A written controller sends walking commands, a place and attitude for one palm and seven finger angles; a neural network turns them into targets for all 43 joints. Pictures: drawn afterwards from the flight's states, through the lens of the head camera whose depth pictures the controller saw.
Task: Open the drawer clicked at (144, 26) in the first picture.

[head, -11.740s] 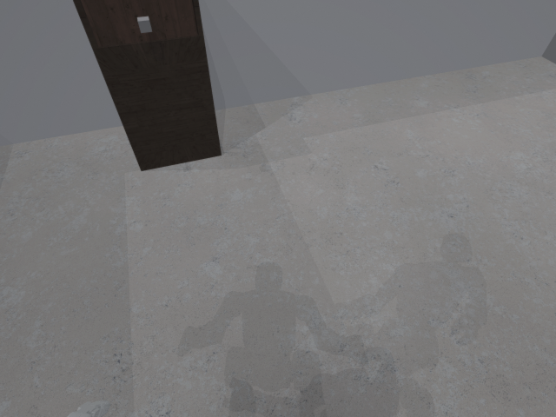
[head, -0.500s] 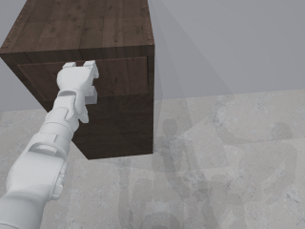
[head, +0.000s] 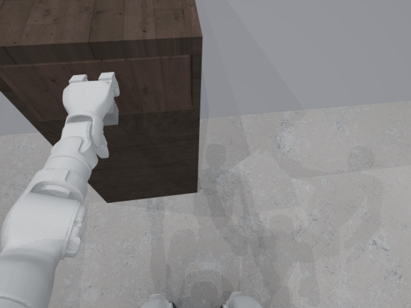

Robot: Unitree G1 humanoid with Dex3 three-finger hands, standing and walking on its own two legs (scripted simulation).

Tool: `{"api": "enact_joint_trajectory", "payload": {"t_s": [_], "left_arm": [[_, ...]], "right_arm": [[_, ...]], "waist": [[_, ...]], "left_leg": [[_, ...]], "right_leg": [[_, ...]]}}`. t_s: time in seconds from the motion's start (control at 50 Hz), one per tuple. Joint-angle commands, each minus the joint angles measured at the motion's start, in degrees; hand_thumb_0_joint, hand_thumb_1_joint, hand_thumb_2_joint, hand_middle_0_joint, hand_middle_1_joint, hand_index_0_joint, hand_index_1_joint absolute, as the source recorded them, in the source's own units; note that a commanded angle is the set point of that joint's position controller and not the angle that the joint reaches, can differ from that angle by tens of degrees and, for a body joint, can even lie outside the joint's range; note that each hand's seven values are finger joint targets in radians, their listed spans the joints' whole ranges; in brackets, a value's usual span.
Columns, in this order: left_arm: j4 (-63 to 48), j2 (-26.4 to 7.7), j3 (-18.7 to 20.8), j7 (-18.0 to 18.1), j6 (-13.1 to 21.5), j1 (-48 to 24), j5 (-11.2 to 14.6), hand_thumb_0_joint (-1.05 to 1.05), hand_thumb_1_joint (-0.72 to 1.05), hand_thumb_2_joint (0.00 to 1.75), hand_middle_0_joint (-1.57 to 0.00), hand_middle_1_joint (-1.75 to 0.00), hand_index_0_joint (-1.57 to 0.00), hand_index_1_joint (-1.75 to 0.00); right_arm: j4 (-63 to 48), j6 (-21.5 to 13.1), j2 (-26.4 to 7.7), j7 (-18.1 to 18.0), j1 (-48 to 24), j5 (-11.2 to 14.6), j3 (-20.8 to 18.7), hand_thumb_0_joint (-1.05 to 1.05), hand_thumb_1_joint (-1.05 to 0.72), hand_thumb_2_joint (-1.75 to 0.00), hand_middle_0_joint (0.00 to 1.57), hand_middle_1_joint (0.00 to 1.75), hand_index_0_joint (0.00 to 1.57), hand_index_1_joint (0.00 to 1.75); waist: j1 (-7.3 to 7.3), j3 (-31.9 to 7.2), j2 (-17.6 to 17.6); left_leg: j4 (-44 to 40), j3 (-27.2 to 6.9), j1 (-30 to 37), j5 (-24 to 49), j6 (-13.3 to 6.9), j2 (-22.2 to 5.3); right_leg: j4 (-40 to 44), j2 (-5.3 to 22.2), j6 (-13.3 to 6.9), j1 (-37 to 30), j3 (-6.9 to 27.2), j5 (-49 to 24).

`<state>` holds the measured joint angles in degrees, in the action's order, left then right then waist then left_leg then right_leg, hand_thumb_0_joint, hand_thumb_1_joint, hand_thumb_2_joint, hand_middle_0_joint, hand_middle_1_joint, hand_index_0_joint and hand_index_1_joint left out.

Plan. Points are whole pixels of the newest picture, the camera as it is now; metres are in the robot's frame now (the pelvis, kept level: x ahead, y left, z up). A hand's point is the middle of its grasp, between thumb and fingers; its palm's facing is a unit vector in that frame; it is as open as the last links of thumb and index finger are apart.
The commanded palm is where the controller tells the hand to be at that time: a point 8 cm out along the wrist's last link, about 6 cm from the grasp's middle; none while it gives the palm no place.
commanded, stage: lower the fingers behind the handle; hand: left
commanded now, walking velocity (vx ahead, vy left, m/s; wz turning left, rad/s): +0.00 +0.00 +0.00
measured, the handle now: (107, 105) +0.56 +0.17 +0.01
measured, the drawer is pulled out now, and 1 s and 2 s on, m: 0.00 0.00 0.02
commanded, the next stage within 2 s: close the thumb around the handle in 0.86 s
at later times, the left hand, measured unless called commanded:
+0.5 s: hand (103, 124) +0.51 +0.18 -0.01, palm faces -0.07 -0.05 -1.00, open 13.9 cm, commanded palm +0.50 +0.18 +0.05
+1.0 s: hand (103, 124) +0.51 +0.18 -0.01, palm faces -0.07 -0.05 -1.00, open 13.8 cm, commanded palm +0.50 +0.18 +0.05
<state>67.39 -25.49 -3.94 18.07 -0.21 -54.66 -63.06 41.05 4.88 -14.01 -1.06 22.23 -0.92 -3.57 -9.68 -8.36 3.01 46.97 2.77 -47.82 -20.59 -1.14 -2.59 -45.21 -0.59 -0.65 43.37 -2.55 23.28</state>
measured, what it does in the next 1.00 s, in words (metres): stands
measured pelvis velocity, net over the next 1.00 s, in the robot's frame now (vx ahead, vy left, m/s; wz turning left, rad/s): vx -0.01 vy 0.01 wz -0.02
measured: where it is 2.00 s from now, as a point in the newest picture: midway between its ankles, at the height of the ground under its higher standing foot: outside the picture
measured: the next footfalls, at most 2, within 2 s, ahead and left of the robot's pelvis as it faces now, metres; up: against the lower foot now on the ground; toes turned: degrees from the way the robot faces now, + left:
none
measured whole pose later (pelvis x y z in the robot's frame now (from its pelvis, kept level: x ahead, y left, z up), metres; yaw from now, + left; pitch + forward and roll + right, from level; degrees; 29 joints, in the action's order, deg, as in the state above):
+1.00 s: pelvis -0.01 +0.01 -0.01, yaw -1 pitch +24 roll -3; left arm 69.1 -25.5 -2.5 20.8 -2.0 -55.6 -63.2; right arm 41.0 5.5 -13.6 -1.1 22.3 -1.4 -2.4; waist -11.2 -9.0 3.6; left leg 52.7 2.8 -54.5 -22.5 -2.0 -3.0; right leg -49.8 -0.9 0.2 49.5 -2.2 24.4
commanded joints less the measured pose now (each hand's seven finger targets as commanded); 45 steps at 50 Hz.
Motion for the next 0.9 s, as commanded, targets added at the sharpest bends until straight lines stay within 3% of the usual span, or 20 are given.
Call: {"api": "enact_joint_trajectory", "payload": {"t_s": [0.0,0.06,0.08,0.12,0.16,0.24,0.28,0.32,0.38,0.46,0.48,0.52,0.56,0.62,0.64,0.68,0.72,0.78,0.82,0.88], "left_arm": [[-11.8,-11.9,3.0,4.3,0.0,-27.2,-0.1,0.0,-0.5,0.3,-0.3,-1.2,-0.3,-1.2],[-10.0,-12.6,3.3,5.0,-1.5,-27.8,-0.4,0.0,-0.5,0.3,-0.3,-1.2,-0.3,-1.2],[-10.6,-13.3,4.0,5.2,-1.7,-27.7,-0.4,0.0,-0.5,0.3,-0.3,-1.2,-0.3,-1.2],[-10.7,-12.1,3.2,5.2,-2.2,-26.9,-0.6,0.0,-0.5,0.3,-0.3,-1.2,-0.3,-1.2],[-10.3,-12.0,3.3,5.0,-2.2,-27.0,-0.4,0.0,-0.5,0.3,-0.3,-1.2,-0.3,-1.2],[-8.7,-10.3,1.8,4.8,-2.7,-27.1,-0.2,0.0,-0.5,0.3,-0.3,-1.2,-0.3,-1.2],[-9.3,-12.6,3.8,4.8,-2.3,-25.2,-0.5,0.0,-0.5,0.3,-0.3,-1.2,-0.3,-1.2],[-9.9,-10.2,2.3,4.9,-1.9,-24.6,-0.4,0.0,-0.5,0.3,-0.3,-1.2,-0.3,-1.2],[-7.7,-9.3,1.7,5.2,-2.0,-23.8,-0.4,0.0,-0.5,0.3,-0.3,-1.2,-0.3,-1.2],[-10.1,-12.6,3.9,6.1,-1.5,-26.3,-0.9,0.0,-0.5,0.3,-0.3,-1.2,-0.3,-1.2],[-10.0,-12.0,3.7,6.4,-1.6,-25.4,-0.8,0.0,-0.5,0.3,-0.3,-1.2,-0.3,-1.2],[-8.4,-12.0,3.3,6.7,-2.4,-25.8,-1.0,0.0,-0.5,0.3,-0.3,-1.2,-0.3,-1.2],[-8.6,-12.6,3.2,7.0,-3.0,-27.5,-1.1,0.0,-0.5,0.3,-0.3,-1.2,-0.3,-1.2],[-8.0,-13.1,3.7,6.8,-4.2,-26.1,-0.7,0.0,-0.5,0.3,-0.3,-1.2,-0.3,-1.2],[-8.2,-12.9,3.4,6.6,-4.3,-27.7,-0.4,0.0,-0.5,0.3,-0.3,-1.2,-0.3,-1.2],[-8.4,-14.0,4.1,6.2,-4.3,-26.5,-0.4,0.0,-0.5,0.3,-0.3,-1.2,-0.3,-1.2],[-7.7,-12.3,2.5,5.7,-4.4,-26.9,-0.3,0.0,-0.5,0.3,-0.3,-1.2,-0.3,-1.2],[-7.1,-14.7,3.9,5.3,-3.9,-26.9,-0.1,0.0,-0.5,0.3,-0.3,-1.2,-0.3,-1.2],[-7.9,-14.0,3.5,5.0,-3.2,-26.0,-0.2,0.0,-0.5,0.3,-0.3,-1.2,-0.3,-1.2],[-6.7,-14.0,3.4,5.0,-2.8,-25.8,-0.2,0.0,-0.5,0.3,-0.3,-1.2,-0.3,-1.2]], "right_arm": [[-2.1,-0.5,-9.4,-0.2,9.9,-0.8,-3.4,0.0,-0.9,-0.9,0.2,0.3,0.2,0.3],[-1.5,-0.2,-9.8,-0.1,10.4,-0.8,-3.3,0.0,-0.9,-0.9,0.2,0.3,0.2,0.3],[-1.6,-0.1,-9.9,0.0,10.3,-0.9,-3.3,0.0,-0.9,-0.9,0.2,0.3,0.2,0.3],[-1.6,0.0,-9.7,0.1,10.3,-0.9,-3.4,0.0,-0.9,-0.9,0.2,0.3,0.2,0.3],[-1.4,0.1,-9.9,0.1,10.6,-0.9,-3.4,0.0,-0.9,-0.9,0.2,0.3,0.2,0.3],[-0.9,0.3,-9.7,0.1,10.5,-1.0,-3.2,0.0,-0.9,-0.9,0.2,0.3,0.2,0.3],[-1.2,0.4,-10.0,0.0,10.5,-1.1,-3.2,0.0,-0.9,-0.9,0.2,0.3,0.2,0.3],[-1.4,0.3,-9.7,0.2,10.4,-1.2,-3.3,0.0,-0.9,-0.9,0.2,0.3,0.2,0.3],[-1.4,0.4,-9.7,0.2,10.3,-1.1,-3.1,0.0,-0.9,-0.9,0.2,0.3,0.2,0.3],[-1.5,0.3,-9.9,0.0,10.4,-1.3,-3.2,0.0,-0.9,-0.9,0.2,0.3,0.2,0.3],[-1.7,0.3,-9.8,0.1,10.2,-1.4,-3.2,0.0,-0.9,-0.9,0.2,0.3,0.2,0.3],[-1.5,0.4,-9.8,0.1,10.1,-1.2,-3.0,0.0,-0.9,-0.9,0.2,0.3,0.2,0.3],[-1.6,0.3,-10.0,-0.1,10.2,-1.2,-2.9,0.0,-0.9,-0.9,0.2,0.3,0.2,0.3],[-1.7,0.5,-9.9,0.0,10.0,-1.1,-2.7,0.0,-0.9,-0.9,0.2,0.3,0.2,0.3],[-1.5,0.6,-10.0,-0.1,10.0,-1.2,-2.7,0.0,-0.9,-0.9,0.2,0.3,0.2,0.3],[-1.8,0.7,-10.1,-0.3,9.9,-1.0,-2.6,0.0,-0.9,-0.9,0.2,0.3,0.2,0.3],[-2.0,0.6,-9.9,-0.4,9.7,-0.8,-2.4,0.0,-0.9,-0.9,0.2,0.3,0.2,0.3],[-2.0,0.5,-10.1,-0.8,9.9,-0.7,-2.2,0.0,-0.9,-0.9,0.2,0.3,0.2,0.3],[-2.3,0.4,-9.9,-0.9,9.9,-0.8,-2.3,0.0,-0.9,-0.9,0.2,0.3,0.2,0.3],[-2.0,0.2,-9.9,-1.0,10.0,-0.7,-2.2,0.0,-0.9,-0.9,0.2,0.3,0.2,0.3]], "waist": [[-0.87,-28.4,3.6],[-1.8,-27.4,1.8],[-1.06,-28.2,2.7],[-0.96,-28.6,3.8],[-1.41,-28.6,2.6],[-2.15,-25.8,3.0],[-0.96,-27.8,3.6],[-1.35,-27.3,3.8],[-1.76,-24.9,1.9],[-1.56,-28.1,3.5],[-1.23,-28.5,4.4],[-1.88,-26.5,3.0],[-2.4,-27.5,3.0],[-1.5,-27.7,4.2],[-2.34,-27.6,3.3],[-1.62,-28.2,3.8],[-2.13,-25.9,3.6],[-2.08,-26.0,1.9],[-1.73,-27.1,3.1],[-2.21,-25.5,2.0]], "left_leg": [[0.5,-2.0,23.2,26.8,-1.6,2.6],[0.8,-2.3,21.3,26.4,-1.6,2.4],[0.7,-2.5,21.7,26.6,-1.5,2.4],[0.8,-2.7,22.9,27.6,-1.3,2.2],[1.1,-2.8,22.7,27.6,-1.4,2.2],[1.0,-2.9,21.7,26.5,-1.3,1.9],[1.3,-3.1,22.1,26.9,-1.2,1.8],[1.7,-3.0,22.2,27.6,-1.3,1.7],[1.8,-3.1,19.8,24.7,-1.3,1.7],[2.7,-3.4,20.1,24.6,-1.3,1.7],[2.9,-3.2,20.4,24.9,-1.3,1.8],[2.9,-3.2,18.8,23.4,-1.3,1.8],[2.9,-3.3,18.6,22.8,-1.4,1.9],[2.7,-3.1,19.4,23.6,-1.3,1.9],[2.7,-3.3,19.6,23.9,-1.3,1.8],[2.5,-3.0,19.4,23.1,-1.4,1.9],[2.0,-2.9,18.2,21.3,-1.4,2.0],[2.1,-2.7,16.6,20.2,-1.7,2.1],[2.4,-2.6,17.4,20.9,-1.6,2.2],[2.5,-2.6,15.9,19.6,-1.7,2.2]], "right_leg": [[3.2,-3.3,-0.8,-5.2,0.7,-24.0],[2.8,-3.4,-0.6,-4.5,0.5,-24.0],[2.7,-3.4,-0.8,-4.8,0.5,-23.8],[2.5,-3.5,-0.9,-3.9,0.1,-23.4],[2.6,-3.5,-0.7,-4.0,0.2,-23.5],[2.5,-3.6,-0.9,-1.9,-0.2,-21.8],[1.9,-3.6,-1.0,-2.2,-0.1,-21.7],[1.8,-3.7,-0.9,-1.6,-0.2,-22.1],[1.6,-3.7,-0.9,-0.2,-0.4,-20.0],[0.5,-3.4,-0.9,0.0,-0.1,-19.7],[0.5,-3.5,-1.0,0.0,-0.2,-19.9],[0.5,-3.6,-1.0,0.4,-0.3,-19.0],[0.5,-3.5,-0.8,0.2,-0.1,-18.9],[0.8,-3.6,-0.9,-0.3,-0.3,-19.2],[0.8,-3.5,-0.9,-0.5,-0.3,-19.6],[1.0,-3.5,-0.8,-1.1,-0.1,-19.4],[1.5,-3.5,-0.8,-0.6,-0.2,-18.2],[1.5,-3.4,-0.6,-1.9,0.2,-18.3],[1.4,-3.4,-0.7,-1.9,0.2,-19.0],[1.4,-3.3,-0.6,-1.1,0.3,-18.1]]}}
